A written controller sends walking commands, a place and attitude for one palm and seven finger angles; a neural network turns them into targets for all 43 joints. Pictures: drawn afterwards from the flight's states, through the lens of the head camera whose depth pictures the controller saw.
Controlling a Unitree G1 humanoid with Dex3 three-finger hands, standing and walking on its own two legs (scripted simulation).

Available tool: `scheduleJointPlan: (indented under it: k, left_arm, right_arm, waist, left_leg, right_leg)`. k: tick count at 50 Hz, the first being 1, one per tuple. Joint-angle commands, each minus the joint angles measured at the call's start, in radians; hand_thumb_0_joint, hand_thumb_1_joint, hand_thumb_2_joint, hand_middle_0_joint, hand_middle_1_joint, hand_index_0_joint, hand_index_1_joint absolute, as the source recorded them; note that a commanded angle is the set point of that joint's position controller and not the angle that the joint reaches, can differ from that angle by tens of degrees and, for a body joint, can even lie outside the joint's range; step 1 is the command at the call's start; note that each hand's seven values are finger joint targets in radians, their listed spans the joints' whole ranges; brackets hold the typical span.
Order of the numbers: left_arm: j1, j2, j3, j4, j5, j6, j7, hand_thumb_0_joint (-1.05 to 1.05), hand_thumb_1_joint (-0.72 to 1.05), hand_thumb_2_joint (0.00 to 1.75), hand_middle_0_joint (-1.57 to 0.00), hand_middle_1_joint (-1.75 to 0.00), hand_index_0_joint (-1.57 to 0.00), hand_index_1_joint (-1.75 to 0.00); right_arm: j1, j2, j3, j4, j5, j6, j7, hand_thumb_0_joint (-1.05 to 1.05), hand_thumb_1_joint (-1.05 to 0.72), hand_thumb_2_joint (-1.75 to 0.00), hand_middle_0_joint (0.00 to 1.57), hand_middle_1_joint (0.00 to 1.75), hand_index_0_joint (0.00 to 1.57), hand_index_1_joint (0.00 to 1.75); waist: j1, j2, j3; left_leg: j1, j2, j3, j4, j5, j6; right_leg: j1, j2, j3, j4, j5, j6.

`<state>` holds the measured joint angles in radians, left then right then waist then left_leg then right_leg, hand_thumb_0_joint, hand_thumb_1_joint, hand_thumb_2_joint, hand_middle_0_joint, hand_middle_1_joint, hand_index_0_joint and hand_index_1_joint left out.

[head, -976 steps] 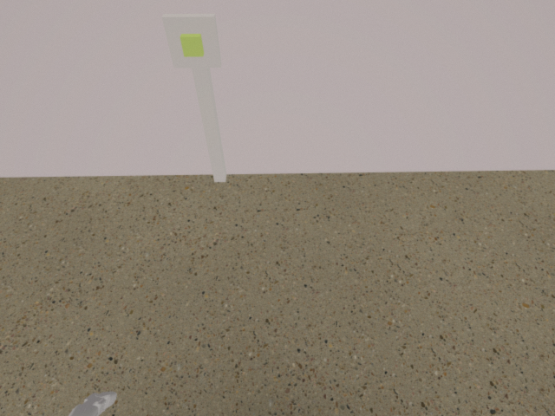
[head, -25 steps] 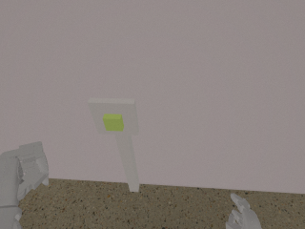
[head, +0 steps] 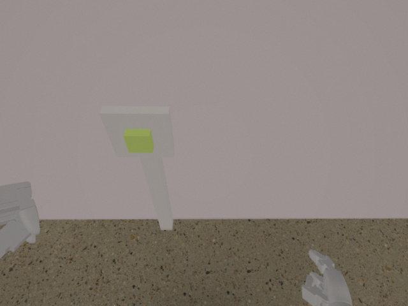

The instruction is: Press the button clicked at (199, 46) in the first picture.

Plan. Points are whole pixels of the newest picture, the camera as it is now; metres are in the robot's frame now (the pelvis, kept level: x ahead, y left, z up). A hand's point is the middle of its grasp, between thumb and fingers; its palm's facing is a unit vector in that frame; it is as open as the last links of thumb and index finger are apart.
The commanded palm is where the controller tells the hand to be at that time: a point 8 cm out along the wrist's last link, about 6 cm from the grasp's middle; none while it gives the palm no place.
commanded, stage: step back with the hand held close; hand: left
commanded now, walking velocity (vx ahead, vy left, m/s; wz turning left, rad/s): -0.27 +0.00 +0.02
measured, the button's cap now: (139, 140) +0.54 +0.22 -0.04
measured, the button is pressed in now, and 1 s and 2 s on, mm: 0 0 0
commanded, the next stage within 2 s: stop stepping back and stand still in 0.86 s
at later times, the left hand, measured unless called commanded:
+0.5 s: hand out of the picture +0.11 +0.26 +0.16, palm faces +0.41 -0.83 -0.38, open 3.1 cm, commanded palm +0.04 +0.30 +0.18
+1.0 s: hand out of the picture +0.00 +0.24 +0.18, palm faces +0.25 -0.87 -0.43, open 3.1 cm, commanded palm -0.06 +0.29 +0.18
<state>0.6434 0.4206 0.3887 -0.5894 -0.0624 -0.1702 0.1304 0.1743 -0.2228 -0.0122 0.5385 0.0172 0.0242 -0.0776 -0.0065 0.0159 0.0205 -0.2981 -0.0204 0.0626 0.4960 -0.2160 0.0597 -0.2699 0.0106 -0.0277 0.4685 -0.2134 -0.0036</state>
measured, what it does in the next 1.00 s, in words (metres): walks backwards: right foot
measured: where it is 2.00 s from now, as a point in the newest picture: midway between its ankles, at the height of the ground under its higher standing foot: outside the picture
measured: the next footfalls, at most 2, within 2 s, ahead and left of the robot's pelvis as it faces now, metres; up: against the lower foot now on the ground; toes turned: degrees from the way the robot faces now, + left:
right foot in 0.92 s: -0.30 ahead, -0.11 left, +0.00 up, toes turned -5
left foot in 1.08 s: -0.03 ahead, +0.09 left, +0.00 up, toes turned -2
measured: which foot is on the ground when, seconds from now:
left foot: down 0.00-0.98, up 1.00-1.00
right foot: down 0.00-0.52, up 0.54-0.90, down 0.92-1.00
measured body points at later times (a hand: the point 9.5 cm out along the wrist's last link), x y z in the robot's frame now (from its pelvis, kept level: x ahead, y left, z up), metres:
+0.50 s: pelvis -0.07 +0.02 -0.02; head -0.06 +0.04 +0.43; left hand +0.09 +0.30 +0.18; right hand +0.10 -0.23 -0.09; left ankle +0.03 +0.08 -0.73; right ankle +0.02 -0.11 -0.74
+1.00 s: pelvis -0.20 +0.02 -0.02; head -0.18 +0.06 +0.43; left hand -0.02 +0.28 +0.20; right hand -0.02 -0.21 -0.08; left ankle +0.01 +0.08 -0.73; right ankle -0.34 -0.11 -0.74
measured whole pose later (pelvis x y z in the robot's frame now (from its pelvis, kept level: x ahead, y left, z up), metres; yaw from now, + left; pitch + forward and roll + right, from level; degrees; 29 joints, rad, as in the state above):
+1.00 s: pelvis -0.20 +0.02 -0.02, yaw -3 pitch +1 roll -5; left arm 0.59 0.50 0.40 -0.70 -0.09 -0.29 0.10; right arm 0.13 -0.15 0.03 0.65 -0.02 -0.09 -0.04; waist 0.01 -0.01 0.00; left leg -0.62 0.05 0.03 0.52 -0.08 0.00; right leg -0.02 0.08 -0.05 0.41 -0.42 0.00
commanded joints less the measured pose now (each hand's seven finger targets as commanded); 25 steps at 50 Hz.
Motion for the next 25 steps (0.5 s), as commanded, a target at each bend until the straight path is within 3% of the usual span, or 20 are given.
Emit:
scheduleJointPlan:
  k: [1,5,7,10,13,16,19,20,22,23,24,25]
  left_arm:
    - [0.029,0.104,0.088,-0.151,0.003,-0.049,0.018,0.00,0.90,0.90,-1.30,-1.50,-1.30,-1.50]
    - [-0.013,0.115,0.092,-0.198,0.022,-0.066,0.022,0.00,0.90,0.90,-1.30,-1.50,-1.30,-1.50]
    - [-0.032,0.115,0.093,-0.228,0.032,-0.077,0.023,0.00,0.90,0.90,-1.30,-1.50,-1.30,-1.50]
    - [-0.058,0.117,0.104,-0.247,0.045,-0.087,0.027,0.00,0.90,0.90,-1.30,-1.50,-1.30,-1.50]
    - [-0.070,0.108,0.111,-0.231,0.054,-0.096,0.029,0.00,0.90,0.90,-1.30,-1.50,-1.30,-1.50]
    - [-0.076,0.107,0.107,-0.223,0.051,-0.104,0.029,0.00,0.90,0.90,-1.30,-1.50,-1.30,-1.50]
    - [-0.093,0.113,0.090,-0.202,0.037,-0.111,0.038,0.00,0.90,0.90,-1.30,-1.50,-1.30,-1.50]
    - [-0.102,0.104,0.068,-0.195,0.032,-0.110,0.044,0.00,0.90,0.90,-1.30,-1.50,-1.30,-1.50]
    - [-0.095,0.120,0.078,-0.197,0.029,-0.115,0.054,0.00,0.90,0.90,-1.30,-1.50,-1.30,-1.50]
    - [-0.089,0.129,0.080,-0.218,0.030,-0.118,0.055,0.00,0.90,0.90,-1.30,-1.50,-1.30,-1.50]
    - [-0.073,0.146,0.100,-0.218,0.030,-0.118,0.058,0.00,0.90,0.90,-1.30,-1.50,-1.30,-1.50]
    - [-0.065,0.141,0.097,-0.256,0.028,-0.126,0.054,0.00,0.90,0.90,-1.30,-1.50,-1.30,-1.50]
  right_arm:
    - [-0.095,-0.132,-0.041,-0.159,-0.003,-0.060,-0.003,0.00,-0.90,-0.90,0.20,0.30,0.20,0.30]
    - [-0.093,-0.137,-0.036,-0.172,-0.005,-0.077,-0.009,0.00,-0.90,-0.90,0.20,0.30,0.20,0.30]
    - [-0.089,-0.142,-0.034,-0.178,-0.007,-0.089,-0.009,0.00,-0.90,-0.90,0.20,0.30,0.20,0.30]
    - [-0.085,-0.141,-0.032,-0.178,-0.015,-0.105,-0.014,0.00,-0.90,-0.90,0.20,0.30,0.20,0.30]
    - [-0.069,-0.141,-0.037,-0.172,-0.017,-0.118,-0.012,0.00,-0.90,-0.90,0.20,0.30,0.20,0.30]
    - [-0.052,-0.138,-0.042,-0.165,-0.020,-0.122,-0.006,0.00,-0.90,-0.90,0.20,0.30,0.20,0.30]
    - [-0.034,-0.128,-0.047,-0.130,-0.028,-0.113,0.007,0.00,-0.90,-0.90,0.20,0.30,0.20,0.30]
    - [-0.027,-0.112,-0.040,-0.117,-0.026,-0.107,0.012,0.00,-0.90,-0.90,0.20,0.30,0.20,0.30]
    - [-0.035,-0.104,-0.038,-0.107,-0.025,-0.099,0.014,0.00,-0.90,-0.90,0.20,0.30,0.20,0.30]
    - [-0.043,-0.110,-0.038,-0.109,-0.021,-0.098,0.012,0.00,-0.90,-0.90,0.20,0.30,0.20,0.30]
    - [-0.059,-0.115,-0.038,-0.110,-0.022,-0.095,0.005,0.00,-0.90,-0.90,0.20,0.30,0.20,0.30]
    - [-0.065,-0.124,-0.034,-0.123,-0.019,-0.099,0.001,0.00,-0.90,-0.90,0.20,0.30,0.20,0.30]
  waist:
    - [0.006,0.032,-0.122]
    - [0.004,0.041,-0.098]
    - [0.003,0.073,-0.091]
    - [0.005,0.105,-0.079]
    - [0.004,0.094,-0.075]
    - [-0.006,0.010,-0.058]
    - [-0.018,-0.110,-0.047]
    - [-0.022,-0.168,-0.056]
    - [-0.026,-0.171,-0.086]
    - [-0.027,-0.126,-0.086]
    - [-0.024,-0.060,-0.074]
    - [-0.022,0.052,-0.067]
  left_leg:
    - [-0.123,0.139,-0.170,-0.129,0.080,0.014]
    - [-0.275,0.150,-0.206,-0.187,-0.193,0.038]
    - [-0.346,0.164,-0.227,-0.216,-0.319,0.051]
    - [-0.440,0.190,-0.254,-0.248,-0.427,0.067]
    - [-0.491,0.191,-0.253,-0.224,-0.480,0.071]
    - [-0.409,0.120,-0.208,-0.079,-0.448,0.044]
    - [-0.166,0.043,-0.139,0.171,-0.281,-0.021]
    - [-0.084,0.026,-0.122,0.239,-0.219,-0.035]
    - [-0.015,0.025,-0.110,0.220,-0.164,-0.034]
    - [-0.008,0.034,-0.124,0.147,-0.160,-0.026]
    - [-0.033,0.063,-0.168,0.043,-0.170,-0.013]
    - [-0.125,0.141,-0.272,-0.111,-0.242,0.016]
  right_leg:
    - [0.162,-0.048,0.089,0.020,0.200,0.004]
    - [0.224,-0.031,0.093,0.058,0.107,0.007]
    - [0.253,-0.018,0.095,0.090,0.061,0.009]
    - [0.297,0.001,0.085,0.157,0.033,0.014]
    - [0.309,0.005,0.103,0.178,0.007,0.011]
    - [0.157,-0.054,0.221,0.038,-0.112,-0.026]
    - [-0.145,-0.200,0.365,-0.174,-0.274,-0.104]
    - [-0.210,-0.244,0.352,-0.204,-0.261,-0.122]
    - [-0.229,-0.238,0.271,-0.189,-0.189,-0.109]
    - [-0.229,-0.206,0.230,-0.154,-0.167,-0.091]
    - [-0.223,-0.142,0.176,-0.097,-0.173,-0.061]
    - [-0.157,-0.059,0.109,0.032,-0.189,-0.024]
